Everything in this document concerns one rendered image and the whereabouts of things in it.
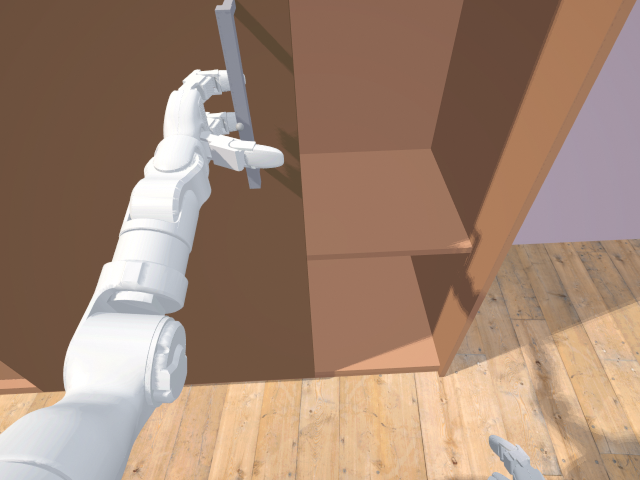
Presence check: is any handle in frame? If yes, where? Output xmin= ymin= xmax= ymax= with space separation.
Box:
xmin=215 ymin=0 xmax=261 ymax=189

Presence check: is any robot left forearm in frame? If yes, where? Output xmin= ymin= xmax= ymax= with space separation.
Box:
xmin=63 ymin=135 xmax=211 ymax=391

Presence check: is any right robot hand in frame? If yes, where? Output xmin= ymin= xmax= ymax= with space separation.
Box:
xmin=487 ymin=435 xmax=545 ymax=480

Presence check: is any robot left upper arm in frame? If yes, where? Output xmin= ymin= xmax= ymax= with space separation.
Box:
xmin=0 ymin=312 xmax=187 ymax=480

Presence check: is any left robot hand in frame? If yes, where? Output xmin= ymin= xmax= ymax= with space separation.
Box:
xmin=163 ymin=69 xmax=284 ymax=171

